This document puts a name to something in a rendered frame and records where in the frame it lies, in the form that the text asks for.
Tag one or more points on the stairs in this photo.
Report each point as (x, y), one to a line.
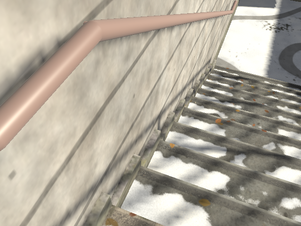
(232, 159)

